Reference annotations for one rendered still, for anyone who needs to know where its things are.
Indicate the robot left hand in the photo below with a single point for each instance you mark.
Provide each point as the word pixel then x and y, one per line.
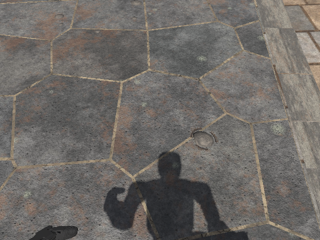
pixel 56 233

